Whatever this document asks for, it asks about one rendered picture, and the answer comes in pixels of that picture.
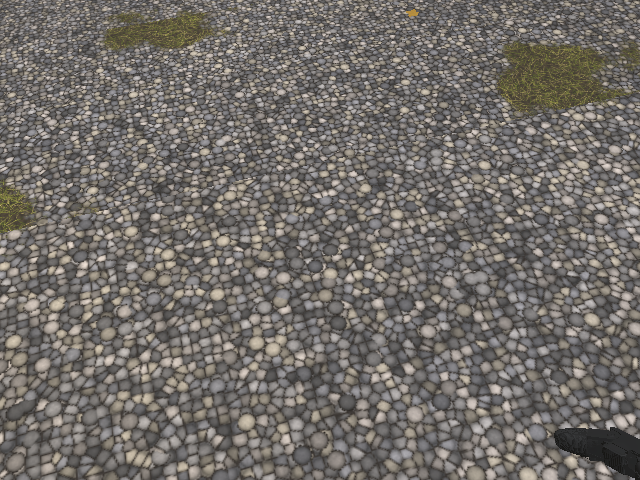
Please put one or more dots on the right robot hand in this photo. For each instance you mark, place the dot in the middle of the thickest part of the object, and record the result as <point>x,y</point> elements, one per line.
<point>616,448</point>

